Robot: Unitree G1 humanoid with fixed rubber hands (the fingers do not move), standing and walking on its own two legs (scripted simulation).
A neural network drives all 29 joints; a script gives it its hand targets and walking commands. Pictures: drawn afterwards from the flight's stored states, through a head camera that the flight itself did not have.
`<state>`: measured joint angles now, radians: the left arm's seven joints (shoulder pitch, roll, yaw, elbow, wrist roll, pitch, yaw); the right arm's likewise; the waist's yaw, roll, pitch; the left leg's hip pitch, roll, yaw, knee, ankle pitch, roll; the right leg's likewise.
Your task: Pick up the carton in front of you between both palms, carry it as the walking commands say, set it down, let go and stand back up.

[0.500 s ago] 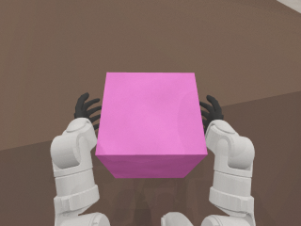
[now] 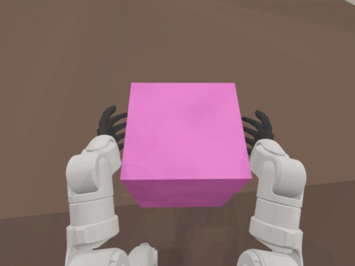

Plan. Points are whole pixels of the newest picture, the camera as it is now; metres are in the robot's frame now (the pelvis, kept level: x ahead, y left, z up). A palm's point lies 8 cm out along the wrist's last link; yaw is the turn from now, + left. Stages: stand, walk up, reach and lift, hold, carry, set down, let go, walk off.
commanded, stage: carry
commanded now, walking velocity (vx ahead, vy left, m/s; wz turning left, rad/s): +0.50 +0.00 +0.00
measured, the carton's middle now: (182, 152) +0.36 +0.02 +0.07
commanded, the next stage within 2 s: none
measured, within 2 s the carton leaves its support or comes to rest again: neither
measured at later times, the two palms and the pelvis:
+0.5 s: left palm (133, 44) +0.66 +0.17 +0.18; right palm (242, 48) +0.65 -0.13 +0.19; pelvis +0.32 +0.02 +0.04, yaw +0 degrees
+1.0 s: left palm out of the picture +0.98 +0.17 +0.22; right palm out of the picture +0.98 -0.14 +0.22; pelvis +0.64 +0.02 +0.06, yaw -1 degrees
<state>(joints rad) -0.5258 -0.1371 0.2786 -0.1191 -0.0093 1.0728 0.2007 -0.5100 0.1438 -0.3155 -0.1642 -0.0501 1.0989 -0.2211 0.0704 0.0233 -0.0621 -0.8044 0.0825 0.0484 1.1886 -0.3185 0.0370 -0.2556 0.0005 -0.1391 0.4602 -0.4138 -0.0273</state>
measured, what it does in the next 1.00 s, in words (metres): climbs: left foot 0.04 m higher, then right foot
